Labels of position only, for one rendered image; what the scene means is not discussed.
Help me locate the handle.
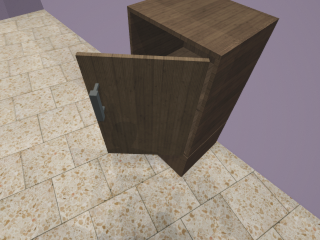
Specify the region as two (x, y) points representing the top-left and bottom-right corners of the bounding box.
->
(89, 83), (105, 122)

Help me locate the cupboard door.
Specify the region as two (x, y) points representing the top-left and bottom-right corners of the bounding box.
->
(75, 52), (210, 156)

